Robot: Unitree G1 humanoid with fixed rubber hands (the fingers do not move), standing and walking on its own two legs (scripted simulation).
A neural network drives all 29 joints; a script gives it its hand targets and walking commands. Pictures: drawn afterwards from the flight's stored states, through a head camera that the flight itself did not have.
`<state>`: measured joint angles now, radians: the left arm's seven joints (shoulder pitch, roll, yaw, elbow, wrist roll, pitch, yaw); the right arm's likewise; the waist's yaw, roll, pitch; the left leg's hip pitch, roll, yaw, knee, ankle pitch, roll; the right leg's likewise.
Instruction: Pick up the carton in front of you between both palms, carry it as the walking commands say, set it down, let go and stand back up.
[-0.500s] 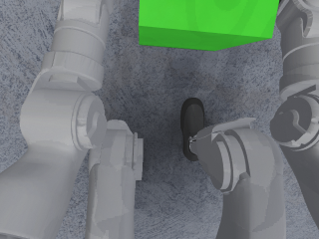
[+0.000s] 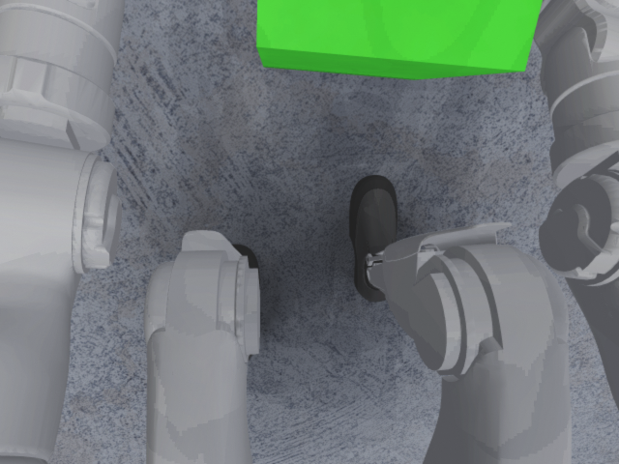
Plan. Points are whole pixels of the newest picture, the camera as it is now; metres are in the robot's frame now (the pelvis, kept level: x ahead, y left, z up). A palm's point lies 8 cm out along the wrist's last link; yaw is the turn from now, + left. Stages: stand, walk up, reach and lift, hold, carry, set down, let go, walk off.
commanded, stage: set down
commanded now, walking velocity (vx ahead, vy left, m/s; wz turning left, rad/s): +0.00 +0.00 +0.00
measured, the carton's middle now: out of the picture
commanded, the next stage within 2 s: let go in 1.00 s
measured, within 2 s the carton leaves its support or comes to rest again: neither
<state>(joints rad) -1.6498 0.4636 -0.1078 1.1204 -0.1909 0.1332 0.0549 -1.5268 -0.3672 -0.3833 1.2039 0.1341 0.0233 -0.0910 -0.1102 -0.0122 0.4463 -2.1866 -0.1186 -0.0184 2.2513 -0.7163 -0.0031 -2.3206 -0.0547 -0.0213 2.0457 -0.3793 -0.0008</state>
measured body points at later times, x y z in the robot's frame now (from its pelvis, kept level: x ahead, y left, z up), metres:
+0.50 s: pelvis +0.01 +0.00 +0.09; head +0.36 -0.02 +0.37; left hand +0.63 +0.11 -0.02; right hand +0.54 -0.27 -0.03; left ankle +0.07 +0.11 -0.34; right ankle +0.16 -0.13 -0.34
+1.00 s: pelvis +0.03 -0.01 +0.23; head +0.36 -0.03 +0.54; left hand +0.63 +0.12 +0.14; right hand +0.53 -0.27 +0.13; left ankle +0.07 +0.11 -0.34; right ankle +0.16 -0.13 -0.34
